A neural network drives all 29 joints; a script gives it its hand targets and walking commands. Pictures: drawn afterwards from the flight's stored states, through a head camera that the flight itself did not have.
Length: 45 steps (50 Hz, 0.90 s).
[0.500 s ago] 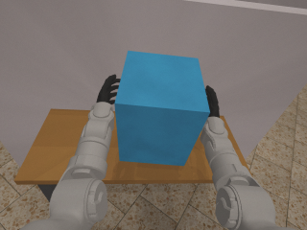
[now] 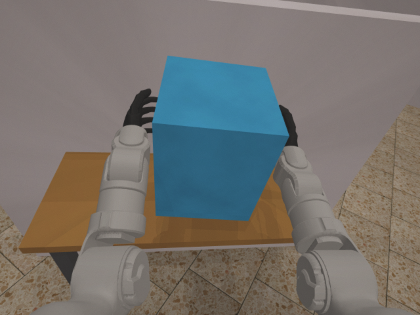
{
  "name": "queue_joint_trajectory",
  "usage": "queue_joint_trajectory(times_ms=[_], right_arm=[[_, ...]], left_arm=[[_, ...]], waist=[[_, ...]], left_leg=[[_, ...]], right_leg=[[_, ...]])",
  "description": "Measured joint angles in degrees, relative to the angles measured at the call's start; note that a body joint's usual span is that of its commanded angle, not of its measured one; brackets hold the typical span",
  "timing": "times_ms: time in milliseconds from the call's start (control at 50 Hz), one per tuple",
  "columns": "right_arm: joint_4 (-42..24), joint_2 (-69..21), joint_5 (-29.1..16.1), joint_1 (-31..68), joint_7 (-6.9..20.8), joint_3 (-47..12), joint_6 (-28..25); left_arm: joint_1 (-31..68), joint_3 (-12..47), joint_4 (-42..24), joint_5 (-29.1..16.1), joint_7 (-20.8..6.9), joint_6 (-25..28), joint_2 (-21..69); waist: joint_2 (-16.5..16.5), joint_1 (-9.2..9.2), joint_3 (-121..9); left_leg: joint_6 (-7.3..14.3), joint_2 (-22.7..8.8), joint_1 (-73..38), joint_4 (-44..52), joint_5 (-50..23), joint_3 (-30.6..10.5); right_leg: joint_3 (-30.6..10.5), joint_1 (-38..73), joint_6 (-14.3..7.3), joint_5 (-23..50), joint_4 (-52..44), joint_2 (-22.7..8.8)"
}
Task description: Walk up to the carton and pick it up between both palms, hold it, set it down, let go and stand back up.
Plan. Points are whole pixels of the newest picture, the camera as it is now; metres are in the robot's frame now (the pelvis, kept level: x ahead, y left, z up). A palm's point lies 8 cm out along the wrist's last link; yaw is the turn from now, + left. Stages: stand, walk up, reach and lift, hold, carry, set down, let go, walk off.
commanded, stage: reach and lift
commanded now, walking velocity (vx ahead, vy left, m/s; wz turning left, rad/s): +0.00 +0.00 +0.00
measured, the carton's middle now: (210, 142) +0.42 -0.01 +0.15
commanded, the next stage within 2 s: hold in 1.26 s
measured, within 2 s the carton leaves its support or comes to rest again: neither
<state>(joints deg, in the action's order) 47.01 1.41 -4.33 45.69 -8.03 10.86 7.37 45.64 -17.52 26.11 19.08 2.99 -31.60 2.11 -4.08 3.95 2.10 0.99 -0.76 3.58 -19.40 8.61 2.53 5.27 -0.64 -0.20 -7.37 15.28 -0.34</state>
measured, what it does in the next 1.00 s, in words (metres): stands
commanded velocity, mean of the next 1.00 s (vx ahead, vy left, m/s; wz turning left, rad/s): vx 0.00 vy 0.00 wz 0.00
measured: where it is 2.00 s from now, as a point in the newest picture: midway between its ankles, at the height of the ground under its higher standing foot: outside the picture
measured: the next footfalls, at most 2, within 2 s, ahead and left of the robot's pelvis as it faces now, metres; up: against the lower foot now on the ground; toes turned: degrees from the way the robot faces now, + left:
none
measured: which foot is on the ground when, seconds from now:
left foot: down 0.00-1.00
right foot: down 0.00-1.00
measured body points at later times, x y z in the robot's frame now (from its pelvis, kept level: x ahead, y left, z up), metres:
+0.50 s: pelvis +0.00 -0.01 +0.00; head -0.05 +0.03 +0.45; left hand +0.40 +0.14 +0.22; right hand +0.39 -0.15 +0.21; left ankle +0.03 +0.10 -0.75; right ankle +0.02 -0.11 -0.75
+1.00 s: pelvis +0.01 -0.01 +0.00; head -0.05 +0.02 +0.44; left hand +0.40 +0.14 +0.23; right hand +0.40 -0.16 +0.22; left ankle +0.03 +0.10 -0.75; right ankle +0.02 -0.11 -0.75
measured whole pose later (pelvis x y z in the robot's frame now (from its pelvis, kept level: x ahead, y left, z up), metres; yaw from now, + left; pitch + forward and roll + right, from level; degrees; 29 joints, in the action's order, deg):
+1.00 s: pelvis +0.01 -0.01 +0.00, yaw +1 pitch -9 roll -1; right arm 39.0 4.1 -14.0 48.6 -12.5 2.6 19.0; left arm 45.2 -18.1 15.0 19.8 0.1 -43.5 1.0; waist -3.2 5.9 1.4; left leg 0.4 -1.1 1.3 -20.5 10.1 1.8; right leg 5.9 2.1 -0.4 -8.7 15.7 0.1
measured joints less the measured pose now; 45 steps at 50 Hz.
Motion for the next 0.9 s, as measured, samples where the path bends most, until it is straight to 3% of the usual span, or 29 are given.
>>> queue_joint_trajectory(times_ms=[380, 900], right_arm=[[-4.9, 1.1, -5.2, 1.3, -2.5, -5.2, 7.2], [-7.5, 2.5, -8.7, 2.6, -4.3, -7.9, 11.1]], left_arm=[[-0.7, -0.6, -7.1, 1.0, -2.0, -7.7, -0.6], [-0.2, -0.8, -9.9, 0.9, -2.9, -11.1, -1.0]], waist=[[0.2, 1.28, -0.1], [0.8, 1.98, -0.7]], left_leg=[[-0.4, -0.2, -1.2, -0.5, 0.2, -0.9], [-0.5, -0.3, -1.9, -1.0, 1.3, -0.8]], right_leg=[[0.8, 1.5, -0.3, -0.6, 0.6, 0.2], [0.7, 2.5, -0.2, -1.3, 0.4, 0.4]])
